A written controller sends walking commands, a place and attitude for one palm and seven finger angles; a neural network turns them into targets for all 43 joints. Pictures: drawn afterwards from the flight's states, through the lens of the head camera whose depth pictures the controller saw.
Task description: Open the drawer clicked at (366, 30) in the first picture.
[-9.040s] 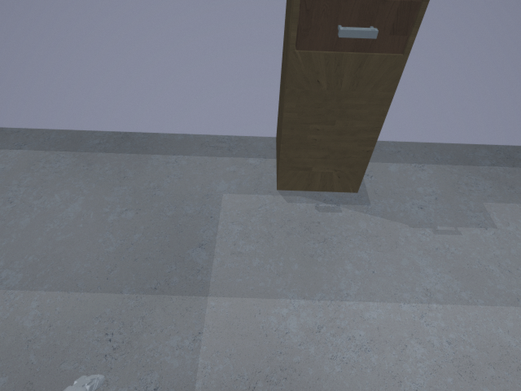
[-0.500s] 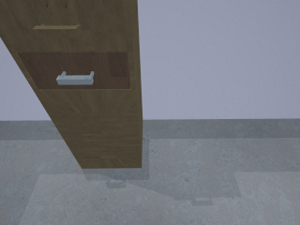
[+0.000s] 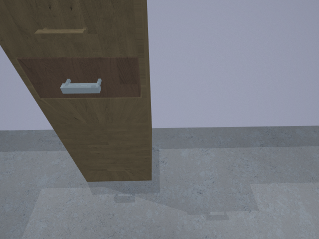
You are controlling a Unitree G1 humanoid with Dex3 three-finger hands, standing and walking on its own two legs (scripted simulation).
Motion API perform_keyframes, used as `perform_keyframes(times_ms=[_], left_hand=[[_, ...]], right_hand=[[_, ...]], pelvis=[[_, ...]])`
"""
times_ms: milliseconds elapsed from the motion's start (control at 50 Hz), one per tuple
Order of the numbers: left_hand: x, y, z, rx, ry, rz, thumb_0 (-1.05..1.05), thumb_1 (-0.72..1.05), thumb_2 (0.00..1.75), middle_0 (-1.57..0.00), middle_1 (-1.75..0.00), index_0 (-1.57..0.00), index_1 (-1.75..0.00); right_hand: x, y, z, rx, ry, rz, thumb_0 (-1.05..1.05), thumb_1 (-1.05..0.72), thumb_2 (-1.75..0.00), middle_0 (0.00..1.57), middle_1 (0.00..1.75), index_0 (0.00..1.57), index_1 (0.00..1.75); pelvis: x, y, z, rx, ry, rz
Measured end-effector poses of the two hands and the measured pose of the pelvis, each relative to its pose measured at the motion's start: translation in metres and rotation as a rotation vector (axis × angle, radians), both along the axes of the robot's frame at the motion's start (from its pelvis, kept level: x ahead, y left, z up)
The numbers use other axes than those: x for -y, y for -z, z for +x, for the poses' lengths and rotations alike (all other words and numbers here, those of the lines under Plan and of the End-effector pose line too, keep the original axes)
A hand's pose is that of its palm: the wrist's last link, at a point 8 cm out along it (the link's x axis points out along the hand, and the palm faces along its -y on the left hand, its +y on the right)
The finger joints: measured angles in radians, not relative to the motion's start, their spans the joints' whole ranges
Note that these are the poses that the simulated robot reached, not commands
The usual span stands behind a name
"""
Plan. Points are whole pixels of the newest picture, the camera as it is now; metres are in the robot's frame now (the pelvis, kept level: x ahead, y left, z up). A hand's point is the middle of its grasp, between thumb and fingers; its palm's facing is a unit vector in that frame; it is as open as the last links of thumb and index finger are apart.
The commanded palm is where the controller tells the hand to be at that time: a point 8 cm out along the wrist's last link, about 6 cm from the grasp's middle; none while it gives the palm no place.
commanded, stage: come to a stop and stand still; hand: left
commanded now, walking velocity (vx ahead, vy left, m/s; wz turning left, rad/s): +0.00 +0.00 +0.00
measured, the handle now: (82, 84) +0.58 +0.31 +0.06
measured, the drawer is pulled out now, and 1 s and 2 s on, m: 0.00 0.00 0.00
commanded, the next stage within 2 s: look again from close up in 0.16 s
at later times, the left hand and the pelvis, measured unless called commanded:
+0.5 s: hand out of the picture +0.05 +0.21 -0.17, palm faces +0.05 -0.96 -0.27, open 7.4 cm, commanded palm none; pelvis +0.01 +0.00 -0.01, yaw +1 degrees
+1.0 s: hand out of the picture +0.04 +0.24 -0.16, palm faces +0.02 -0.95 -0.30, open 7.4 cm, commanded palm none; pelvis -0.02 +0.01 +0.00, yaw +1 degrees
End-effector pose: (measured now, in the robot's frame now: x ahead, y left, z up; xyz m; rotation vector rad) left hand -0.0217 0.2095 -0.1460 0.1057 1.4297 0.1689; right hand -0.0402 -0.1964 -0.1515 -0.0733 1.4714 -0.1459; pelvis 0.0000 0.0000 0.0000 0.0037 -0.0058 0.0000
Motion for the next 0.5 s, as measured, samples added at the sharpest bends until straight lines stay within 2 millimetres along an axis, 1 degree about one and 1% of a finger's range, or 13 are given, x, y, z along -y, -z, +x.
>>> perform_keyframes(times_ms=[120, 260, 380, 500], left_hand=[[-0.006, -0.001, 0.011, 0.018, 0.007, 0.013, 0.01, 0.92, 0.9, -0.2, -0.3, -0.2, -0.3], [-0.012, -0.002, 0.022, 0.037, 0.012, 0.021, 0.0, 0.91, 0.9, -0.2, -0.3, -0.2, -0.3], [-0.027, -0.003, 0.039, 0.093, 0.041, 0.056, 0.0, 0.91, 0.9, -0.2, -0.3, -0.2, -0.3], [-0.05, -0.008, 0.065, 0.193, 0.045, 0.108, 0.01, 0.91, 0.9, -0.2, -0.3, -0.2, -0.3]], right_hand=[[0.003, 0.001, 0.02, 0.039, -0.011, -0.007, 0.0, -0.91, -0.9, 0.2, 0.3, 0.2, 0.3], [0.015, -0.002, 0.037, 0.064, -0.028, -0.037, 0.0, -0.9, -0.9, 0.2, 0.3, 0.2, 0.3], [0.04, -0.003, 0.06, 0.132, -0.058, -0.092, 0.01, -0.9, -0.9, 0.2, 0.3, 0.2, 0.3], [0.063, -0.01, 0.09, 0.233, -0.073, -0.157, 0.01, -0.9, -0.9, 0.2, 0.3, 0.2, 0.3]], pelvis=[[-0.001, 0.0, 0.005, 0.003, 0.0, -0.001], [-0.001, 0.0, 0.009, 0.005, -0.003, -0.002], [-0.001, 0.006, 0.009, -0.01, -0.017, -0.004], [-0.003, 0.009, 0.012, 0.014, -0.02, -0.008]])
